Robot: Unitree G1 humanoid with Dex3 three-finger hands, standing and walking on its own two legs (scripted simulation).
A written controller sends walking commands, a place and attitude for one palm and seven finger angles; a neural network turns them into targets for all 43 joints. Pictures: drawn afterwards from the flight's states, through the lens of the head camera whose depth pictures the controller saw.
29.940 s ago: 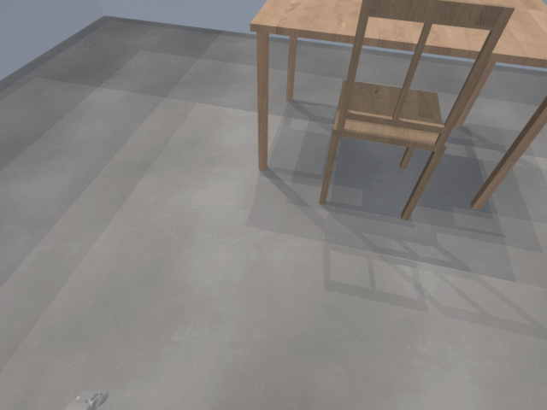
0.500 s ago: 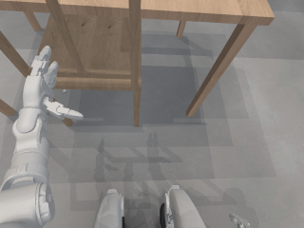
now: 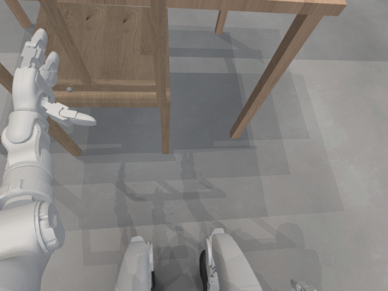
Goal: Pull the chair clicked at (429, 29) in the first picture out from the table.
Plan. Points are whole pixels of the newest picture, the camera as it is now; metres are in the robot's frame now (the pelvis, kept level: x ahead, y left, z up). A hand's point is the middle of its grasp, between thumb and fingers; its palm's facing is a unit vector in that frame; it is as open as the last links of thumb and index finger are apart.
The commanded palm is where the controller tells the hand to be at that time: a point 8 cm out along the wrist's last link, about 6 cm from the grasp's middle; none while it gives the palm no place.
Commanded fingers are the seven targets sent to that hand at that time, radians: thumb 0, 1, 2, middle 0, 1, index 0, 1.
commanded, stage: push the fingers through the gap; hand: left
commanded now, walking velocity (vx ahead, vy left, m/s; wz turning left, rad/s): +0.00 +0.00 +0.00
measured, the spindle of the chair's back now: (60, 28) +0.62 +0.23 +0.06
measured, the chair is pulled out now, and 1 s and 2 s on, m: -0.10 -0.10 -0.10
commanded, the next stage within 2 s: hook a spindle and tug to test in 0.38 s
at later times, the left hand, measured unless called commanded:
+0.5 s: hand (64, 88) +0.50 +0.22 +0.03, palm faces +0.01 -1.00 -0.01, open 16.9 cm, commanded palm +0.48 +0.26 +0.04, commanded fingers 0.00 -0.50 0.30 -0.10 -0.19 -0.10 -0.19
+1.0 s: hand (68, 89) +0.50 +0.21 +0.03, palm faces +0.01 -1.00 -0.02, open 12.7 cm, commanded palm +0.47 +0.25 +0.04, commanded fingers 0.00 0.17 0.59 -0.50 -1.45 -0.50 -1.45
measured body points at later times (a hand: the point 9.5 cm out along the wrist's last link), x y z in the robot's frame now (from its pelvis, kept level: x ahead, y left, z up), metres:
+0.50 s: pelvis +0.00 +0.01 +0.00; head +0.17 +0.04 +0.42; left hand +0.50 +0.27 +0.04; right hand +0.04 -0.26 -0.11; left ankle +0.02 +0.12 -0.61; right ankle +0.04 -0.13 -0.61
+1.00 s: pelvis +0.01 +0.01 +0.01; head +0.17 +0.04 +0.42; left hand +0.49 +0.27 +0.04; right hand +0.05 -0.25 -0.11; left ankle +0.02 +0.12 -0.61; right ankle +0.04 -0.13 -0.61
